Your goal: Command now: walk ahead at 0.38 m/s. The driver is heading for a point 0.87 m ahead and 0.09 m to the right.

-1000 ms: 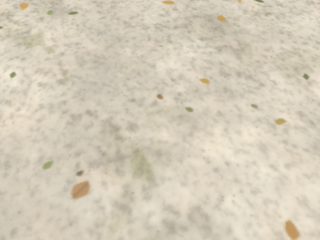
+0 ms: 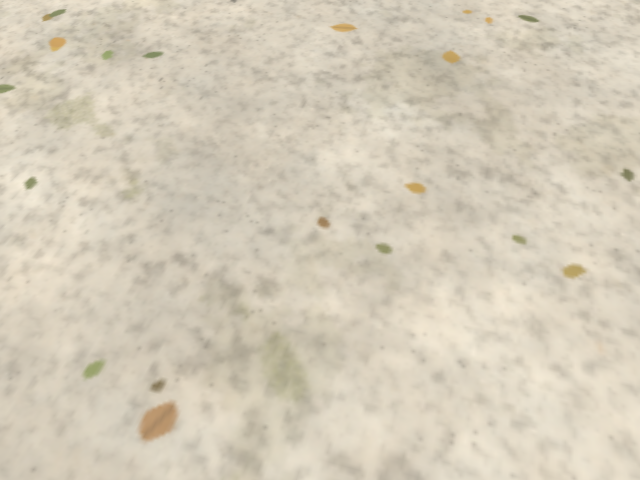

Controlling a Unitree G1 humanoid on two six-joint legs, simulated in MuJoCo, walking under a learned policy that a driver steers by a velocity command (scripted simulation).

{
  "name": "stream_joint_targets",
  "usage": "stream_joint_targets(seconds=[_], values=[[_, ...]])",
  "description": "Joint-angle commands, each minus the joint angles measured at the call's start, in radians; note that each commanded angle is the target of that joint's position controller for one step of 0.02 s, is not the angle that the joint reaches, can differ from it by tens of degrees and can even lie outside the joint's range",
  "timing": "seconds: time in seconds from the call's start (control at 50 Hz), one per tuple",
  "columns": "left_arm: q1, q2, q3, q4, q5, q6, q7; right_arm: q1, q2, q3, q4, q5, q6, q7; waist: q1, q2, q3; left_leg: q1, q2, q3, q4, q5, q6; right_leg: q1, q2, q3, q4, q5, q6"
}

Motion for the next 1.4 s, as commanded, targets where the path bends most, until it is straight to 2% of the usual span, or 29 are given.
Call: stream_joint_targets(seconds=[0.02,0.06,0.14,0.24,0.3,0.34,0.36,0.38,0.4,0.42,0.46,0.5,0.56,0.7,0.8,0.88,0.9,0.92,0.94,0.96,0.98,1.0,1.02,1.04,1.08,1.12,1.26,1.34,1.4], values=[[0.062,0.085,-0.001,-0.029,0.005,-0.003,-0.006,-0.109,-0.095,-0.03,-0.096,-0.014,-0.047,0.015,0.008,-0.103,0.152,-0.435,0.106,-0.028,0.052,0.159,0.031,0.212,-0.276,0.372,-0.375,0.077,-0.126],[0.123,0.068,-0.01,-0.017,0.011,0.012,0.004,-0.128,-0.071,-0.034,-0.097,-0.015,-0.037,0.029,0.013,-0.121,0.123,-0.401,0.108,0.018,-0.021,0.205,0.009,0.228,-0.231,0.255,-0.374,0.254,-0.11],[0.13,0.135,-0.001,-0.041,0.017,0.028,0.03,-0.321,-0.009,-0.01,-0.173,-0.02,-0.026,0.037,0.035,-0.097,0.154,-0.387,0.092,0.058,-0.291,0.304,-0.041,0.159,-0.228,0.176,-0.409,0.329,-0.131],[0.157,0.169,0.015,-0.045,-0.003,0.028,0.036,-0.463,-0.045,-0.004,-0.231,-0.011,-0.028,0.056,0.044,-0.124,0.189,-0.272,0.055,0.076,-0.503,0.401,-0.028,0.142,-0.258,0.129,-0.431,0.329,-0.127],[0.13,0.186,0.027,-0.052,-0.004,0.036,0.036,-0.435,-0.09,-0.02,-0.242,-0.012,-0.036,0.066,-0.012,-0.133,0.143,-0.181,0.026,0.08,-0.558,0.358,0.019,0.24,-0.285,0.099,-0.328,0.573,-0.097],[0.099,0.192,0.03,-0.065,0.01,0.05,0.034,-0.208,-0.156,-0.059,-0.179,-0.01,-0.035,0.059,-0.135,-0.157,-0.015,0.125,-0.044,0.124,-0.543,0.322,0.062,0.222,-0.244,0.047,-0.045,0.912,-0.062],[0.081,0.179,0.021,-0.084,0.018,0.053,0.031,-0.028,-0.206,-0.082,-0.13,-0.009,-0.03,0.05,-0.214,-0.134,-0.125,0.402,0.024,0.042,-0.53,0.298,0.102,0.053,-0.199,0.023,0.208,0.809,-0.026],[0.188,0.052,-0.012,-0.105,0.019,0.038,0.021,0.11,-0.31,-0.105,-0.102,-0.039,-0.023,0.044,-0.173,0.124,-0.299,0.759,0.301,-0.429,-0.621,0.059,0.25,-0.308,-0.029,0.001,0.635,0.321,0.038],[0.19,0.033,-0.02,-0.094,-0.004,0.004,0.013,0.09,-0.261,-0.084,-0.099,-0.039,-0.023,0.05,-0.155,0.219,-0.383,0.781,0.395,-0.786,-0.844,-0.034,0.296,-0.441,0.039,0.156,0.844,-0.194,0.032],[0.093,0.118,0.004,-0.13,-0.033,-0.018,0.009,-0.015,-0.194,-0.063,-0.108,-0.03,-0.029,0.054,-0.129,0.168,-0.206,0.643,0.36,-0.664,-0.861,-0.046,0.234,-0.542,-0.028,0.177,0.912,-0.155,0.007],[-0.033,0.15,0.018,-0.162,-0.03,-0.024,0.023,-0.183,-0.12,-0.04,-0.139,-0.037,-0.037,0.061,-0.063,0.004,-0.041,0.318,0.285,-0.363,-0.893,0.169,0.17,-0.484,-0.133,0.129,0.816,0.016,-0.011],[0.009,0.118,0.028,-0.149,-0.013,0.008,0.032,-0.221,-0.078,-0.028,-0.128,-0.05,-0.044,0.068,0.0,0.042,-0.01,0.165,0.215,-0.213,-0.945,0.252,0.15,-0.364,-0.179,0.131,0.721,0.079,-0.014],[-0.03,0.108,0.035,-0.169,-0.005,0.034,0.035,-0.164,-0.105,-0.032,-0.092,-0.047,-0.05,0.055,0.014,0.034,0.042,0.105,0.195,-0.131,-1.005,0.32,0.179,-0.396,-0.192,0.108,0.629,0.136,0.006],[-0.336,0.097,0.031,-0.265,0.002,0.017,0.015,-0.026,-0.154,-0.036,-0.06,-0.036,-0.033,0.014,-0.067,0.01,0.094,0.217,0.167,-0.036,-1.03,0.38,0.142,-0.492,-0.149,0.053,0.177,0.469,0.04],[-0.476,0.1,0.019,-0.32,-0.009,0.007,-0.016,0.072,-0.163,-0.042,-0.02,-0.026,-0.01,0.008,-0.108,0.006,0.125,0.398,0.225,-0.036,-0.968,0.407,0.136,-0.532,-0.119,0.047,0.037,0.417,0.023],[-0.393,0.157,0.039,-0.322,-0.011,-0.004,-0.03,0.04,-0.191,-0.056,-0.025,-0.027,0.011,0.004,-0.03,0.052,0.05,0.483,0.25,-0.027,-0.805,0.752,0.099,-0.355,-0.058,0.007,-0.011,0.271,-0.033],[-0.256,0.194,0.06,-0.282,-0.009,-0.004,-0.026,0.016,-0.184,-0.052,-0.032,-0.029,0.016,0.005,0.045,0.053,-0.033,0.453,0.207,0.01,-0.644,0.907,0.076,-0.163,-0.021,-0.023,-0.027,0.28,-0.06],[-0.063,0.255,0.084,-0.232,-0.002,-0.002,-0.018,0.009,-0.156,-0.038,-0.05,-0.039,0.017,0.006,0.12,0.022,-0.172,0.292,0.154,0.047,-0.392,0.809,0.043,0.146,-0.096,0.059,0.011,0.301,-0.11],[0.08,0.361,0.111,-0.201,0.017,0.004,-0.014,0.133,-0.035,-0.001,-0.063,-0.043,-0.002,0.019,0.091,-0.208,-0.344,-0.133,-0.009,0.087,0.028,0.375,-0.034,0.577,-0.37,0.516,-0.027,0.16,-0.275],[0.086,0.29,0.087,-0.195,0.012,0.007,-0.016,0.121,-0.048,0.0,-0.048,-0.029,-0.03,0.025,0.096,-0.263,-0.41,-0.289,-0.068,-0.062,0.197,-0.16,-0.031,0.632,-0.437,0.801,-0.192,0.086,-0.308],[-0.003,0.23,0.066,-0.207,0.004,0.006,-0.015,0.021,-0.147,-0.026,-0.078,0.0,-0.049,0.03,0.085,-0.211,-0.252,-0.381,0.002,-0.088,0.261,-0.122,-0.007,0.51,-0.398,0.659,-0.205,0.066,-0.244],[-0.101,0.194,0.054,-0.233,0.005,0.007,-0.013,-0.055,-0.159,-0.028,-0.1,0.006,-0.055,0.026,0.058,-0.138,-0.144,-0.376,0.06,-0.054,0.228,-0.026,0.002,0.346,-0.361,0.508,-0.227,0.141,-0.209],[-0.167,0.164,0.044,-0.241,0.011,0.006,-0.018,-0.094,-0.149,-0.033,-0.104,-0.007,-0.052,0.019,0.026,-0.074,-0.066,-0.335,0.097,-0.034,0.157,0.046,-0.001,0.192,-0.319,0.4,-0.266,0.224,-0.19],[-0.197,0.14,0.036,-0.242,0.019,0.002,-0.021,-0.081,-0.135,-0.04,-0.1,-0.018,-0.038,0.014,-0.011,-0.089,-0.035,-0.269,0.13,-0.038,0.095,0.094,-0.003,0.097,-0.281,0.324,-0.3,0.266,-0.172],[-0.189,0.138,0.036,-0.224,0.02,-0.003,-0.025,-0.04,-0.084,-0.037,-0.088,-0.023,-0.01,0.011,-0.042,-0.103,-0.014,-0.201,0.143,-0.027,0.04,0.131,-0.014,0.008,-0.25,0.253,-0.352,0.304,-0.178],[-0.157,0.169,0.044,-0.205,0.019,-0.007,-0.016,-0.074,-0.08,-0.04,-0.103,-0.028,0.003,0.007,-0.05,-0.093,0.018,-0.244,0.151,-0.019,-0.029,0.189,-0.032,-0.012,-0.247,0.207,-0.382,0.361,-0.192],[-0.069,0.193,0.041,-0.161,0.016,0.017,0.016,-0.313,-0.047,-0.028,-0.172,-0.043,-0.009,0.021,0.009,-0.095,0.045,-0.167,0.066,0.061,-0.479,0.522,-0.061,-0.002,-0.172,0.027,-0.331,0.681,-0.127],[-0.057,0.194,0.041,-0.131,0.007,0.038,0.025,-0.35,-0.078,-0.03,-0.189,-0.043,-0.012,0.036,0.007,-0.119,0.029,-0.139,0.042,0.031,-0.581,0.483,-0.03,0.123,-0.222,0.063,-0.233,0.695,-0.111],[-0.091,0.196,0.044,-0.13,0.003,0.051,0.031,-0.187,-0.153,-0.059,-0.133,-0.06,-0.025,0.036,-0.079,-0.087,-0.06,0.084,0.012,0.045,-0.7,0.595,0.019,0.159,-0.172,0.064,-0.017,0.717,-0.051]])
